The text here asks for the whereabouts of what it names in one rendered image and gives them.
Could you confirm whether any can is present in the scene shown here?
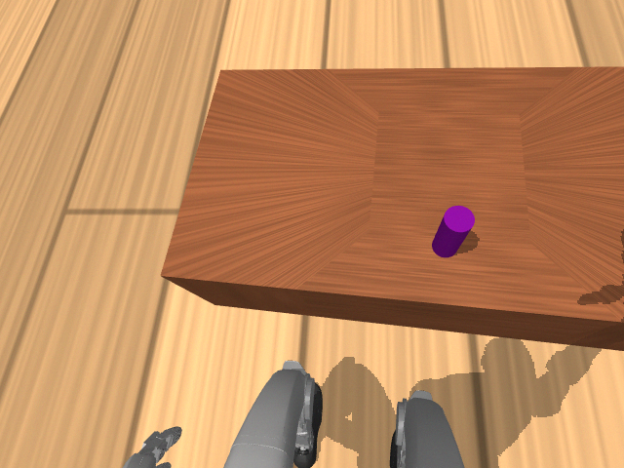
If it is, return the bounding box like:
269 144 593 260
432 206 475 257

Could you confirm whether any left robot foot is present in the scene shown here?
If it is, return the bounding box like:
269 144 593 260
293 383 323 468

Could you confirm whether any left robot hand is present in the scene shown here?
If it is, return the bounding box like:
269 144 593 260
123 426 182 468

